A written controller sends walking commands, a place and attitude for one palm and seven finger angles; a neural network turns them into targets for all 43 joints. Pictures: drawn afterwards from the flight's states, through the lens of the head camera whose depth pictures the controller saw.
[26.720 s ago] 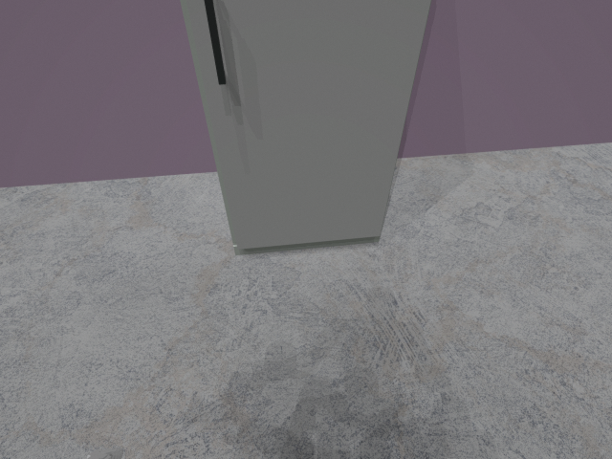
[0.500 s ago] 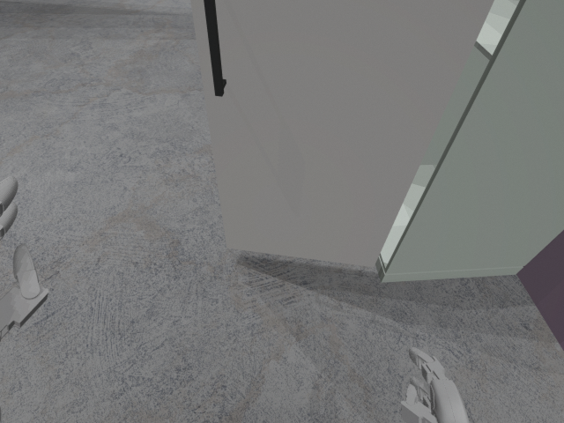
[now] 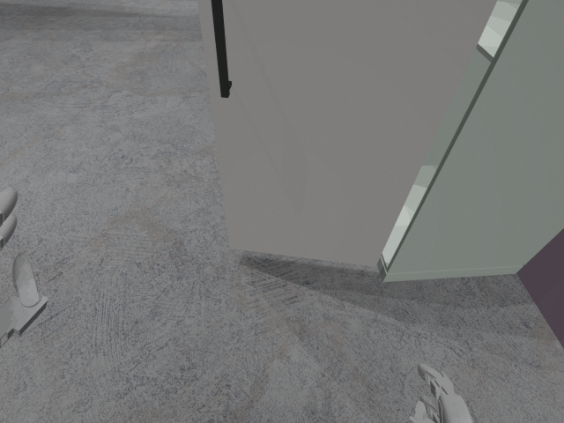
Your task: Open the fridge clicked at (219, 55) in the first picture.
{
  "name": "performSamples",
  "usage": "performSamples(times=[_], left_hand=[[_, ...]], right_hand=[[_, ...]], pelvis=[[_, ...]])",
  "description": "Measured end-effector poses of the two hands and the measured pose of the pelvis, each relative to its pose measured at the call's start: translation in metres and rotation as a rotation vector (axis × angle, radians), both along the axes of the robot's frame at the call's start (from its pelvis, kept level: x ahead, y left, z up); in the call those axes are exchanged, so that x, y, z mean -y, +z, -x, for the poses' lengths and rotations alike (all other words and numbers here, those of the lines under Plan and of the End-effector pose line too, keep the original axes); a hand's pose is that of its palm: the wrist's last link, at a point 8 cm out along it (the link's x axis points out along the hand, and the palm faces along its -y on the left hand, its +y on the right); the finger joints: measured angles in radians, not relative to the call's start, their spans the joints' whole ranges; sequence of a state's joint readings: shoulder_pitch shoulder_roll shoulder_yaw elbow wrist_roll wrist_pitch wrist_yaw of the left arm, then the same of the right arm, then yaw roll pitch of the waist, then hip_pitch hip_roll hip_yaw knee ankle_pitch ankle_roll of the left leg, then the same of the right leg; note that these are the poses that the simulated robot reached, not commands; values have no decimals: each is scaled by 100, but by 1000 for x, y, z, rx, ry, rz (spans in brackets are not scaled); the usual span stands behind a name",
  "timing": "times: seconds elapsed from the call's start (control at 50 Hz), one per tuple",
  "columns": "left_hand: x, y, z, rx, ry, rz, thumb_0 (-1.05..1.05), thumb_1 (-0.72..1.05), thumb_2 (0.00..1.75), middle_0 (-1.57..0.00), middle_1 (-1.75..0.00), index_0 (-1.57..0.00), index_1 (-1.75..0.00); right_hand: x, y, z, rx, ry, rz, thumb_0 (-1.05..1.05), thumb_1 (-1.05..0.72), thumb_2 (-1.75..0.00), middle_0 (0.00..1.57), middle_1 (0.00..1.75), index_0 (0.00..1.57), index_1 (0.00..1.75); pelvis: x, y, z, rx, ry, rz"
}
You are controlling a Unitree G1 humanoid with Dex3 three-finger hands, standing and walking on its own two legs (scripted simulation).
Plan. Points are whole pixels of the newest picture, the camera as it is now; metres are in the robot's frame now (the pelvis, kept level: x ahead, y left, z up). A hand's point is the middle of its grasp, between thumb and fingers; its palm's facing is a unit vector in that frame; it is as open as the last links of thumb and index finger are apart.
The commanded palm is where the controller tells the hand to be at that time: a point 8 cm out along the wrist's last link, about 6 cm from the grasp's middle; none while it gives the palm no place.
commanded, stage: stop stepping back and stand still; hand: left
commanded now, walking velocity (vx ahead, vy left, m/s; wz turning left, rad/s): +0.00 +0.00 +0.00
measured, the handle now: (222, 41) +0.82 +0.19 +0.16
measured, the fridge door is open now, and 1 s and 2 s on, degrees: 78 78 78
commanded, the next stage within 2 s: let the arm hang, fingers relaxed in 0.02 s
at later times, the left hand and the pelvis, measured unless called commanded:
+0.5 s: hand out of the picture +0.01 +0.17 -0.18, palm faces -0.01 -0.98 -0.18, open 7.1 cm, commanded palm none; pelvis -0.01 -0.01 +0.00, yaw +2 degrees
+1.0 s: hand out of the picture +0.08 +0.24 -0.15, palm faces -0.02 -0.94 -0.33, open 7.4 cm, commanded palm none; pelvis +0.00 -0.01 +0.01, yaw +1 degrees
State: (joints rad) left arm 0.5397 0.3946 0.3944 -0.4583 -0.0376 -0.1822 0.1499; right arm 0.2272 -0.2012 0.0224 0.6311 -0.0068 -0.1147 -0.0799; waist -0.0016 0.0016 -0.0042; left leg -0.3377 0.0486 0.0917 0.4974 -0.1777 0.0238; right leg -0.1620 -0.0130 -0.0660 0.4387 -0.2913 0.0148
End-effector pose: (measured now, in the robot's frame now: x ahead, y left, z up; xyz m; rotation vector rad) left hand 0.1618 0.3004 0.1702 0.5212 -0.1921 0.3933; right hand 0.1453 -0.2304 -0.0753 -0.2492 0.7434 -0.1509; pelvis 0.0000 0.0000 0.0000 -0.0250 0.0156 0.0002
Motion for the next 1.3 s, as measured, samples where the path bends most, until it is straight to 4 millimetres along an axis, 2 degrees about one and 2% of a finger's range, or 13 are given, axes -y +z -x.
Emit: performSamples(times=[0.14, 0.18, 0.26, 0.36, 0.42, 0.44, 0.56, 0.68, 0.76, 0.86, 1.06, 1.18, 1.3], left_hand=[[1, -7, 0, -21, -5, 1, 2, 89, 90, -21, -30, -21, -30], [-3, -46, -12, -185, -14, 46, 1, 89, 90, -21, -30, -21, -30], [3, -163, -7, -675, 23, 207, 1, 90, 90, -20, -30, -20, -30], [50, -275, 59, -1162, 30, 395, 1, 90, 90, -20, -30, -20, -30], [81, -311, 107, -1356, 37, 507, 1, 91, 90, -20, -30, -20, -30], [81, -316, 120, -1385, 79, 531, 1, 94, 90, -21, -30, -21, -30], [69, -320, 180, -1548, 202, 574, 1, 96, 90, -21, -30, -21, -30], [46, -308, 195, -1594, 283, 530, 1, 93, 90, -21, -30, -21, -30], [33, -300, 179, -1556, 291, 490, 1, 92, 90, -21, -30, -20, -30], [22, -292, 141, -1464, 261, 448, 1, 91, 90, -20, -30, -20, -30], [22, -278, 68, -1303, 162, 402, 1, 90, 90, -20, -30, -20, -30], [25, -277, 52, -1286, 136, 396, 1, 90, 90, -20, -30, -20, -30], [25, -279, 56, -1320, 146, 395, 1, 90, 90, -21, -30, -21, -30]], right_hand=[[-1, -2, -4, 14, 27, -15, 1, -90, -90, 20, 30, 20, 30], [4, -14, -6, -24, 72, -33, 1, -90, -90, 20, 30, 20, 30], [19, -35, -1, -112, 71, -33, 1, -90, -90, 20, 30, 20, 30], [36, -44, 36, -246, 8, -6, 0, -90, -90, 20, 30, 20, 30], [42, -47, 70, -379, -28, 14, 0, -90, -90, 20, 30, 20, 30], [43, -48, 82, -428, -38, 20, 0, -90, -90, 20, 30, 20, 30], [42, -54, 139, -655, -87, 20, 0, -90, -90, 20, 30, 20, 30], [37, -59, 151, -698, -118, -10, 0, -90, -90, 20, 30, 20, 30], [36, -62, 138, -661, -114, -26, 0, -90, -90, 20, 30, 20, 30], [38, -62, 109, -582, -98, -30, 0, -90, -90, 20, 30, 20, 30], [54, -45, 55, -444, -73, 7, 0, -90, -90, 20, 30, 20, 30], [66, -37, 44, -422, -75, 38, 0, -90, -90, 20, 30, 20, 30], [75, -35, 46, -445, -84, 56, 0, -90, -90, 20, 30, 20, 30]], pelvis=[[0, -1, 2, -3, 8, 2], [-2, -5, 5, -10, 20, 2], [-5, -11, 12, -4, 26, -6], [1, -11, 14, 9, 23, -19], [5, -9, 12, 10, 24, -17], [6, -8, 12, 8, 26, -15], [10, -3, 7, 5, 33, -2], [9, 0, 4, 18, 25, -4], [7, 2, 3, 24, 19, -7], [5, 4, 1, 29, 14, -14], [6, 7, -7, 31, 10, -23], [7, 8, -11, 29, 8, -25], [10, 9, -16, 27, 6, -27]])
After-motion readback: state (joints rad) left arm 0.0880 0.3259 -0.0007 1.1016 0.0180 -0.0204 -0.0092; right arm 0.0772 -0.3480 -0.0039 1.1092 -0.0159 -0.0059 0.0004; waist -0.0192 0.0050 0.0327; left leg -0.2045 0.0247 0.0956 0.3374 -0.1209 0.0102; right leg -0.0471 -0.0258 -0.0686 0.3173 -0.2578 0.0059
